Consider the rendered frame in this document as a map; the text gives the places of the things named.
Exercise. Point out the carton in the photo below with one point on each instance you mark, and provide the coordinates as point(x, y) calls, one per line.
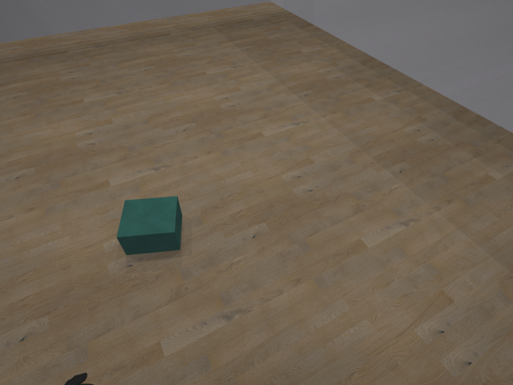
point(150, 225)

